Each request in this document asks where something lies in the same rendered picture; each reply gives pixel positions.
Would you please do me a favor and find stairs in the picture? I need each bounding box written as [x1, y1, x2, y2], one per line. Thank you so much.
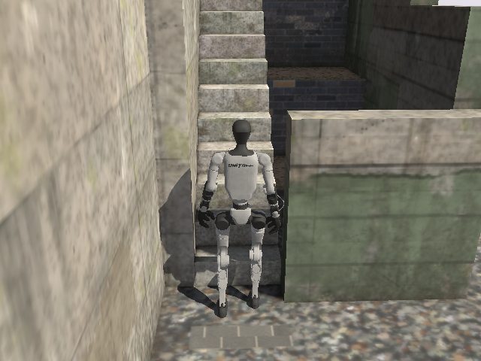
[194, 0, 281, 286]

